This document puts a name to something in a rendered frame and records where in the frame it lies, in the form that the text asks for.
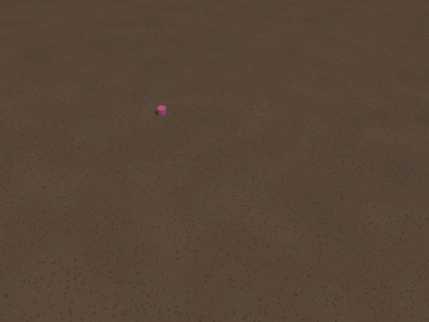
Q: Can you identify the tin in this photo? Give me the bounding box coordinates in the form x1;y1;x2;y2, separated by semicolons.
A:
158;105;167;116

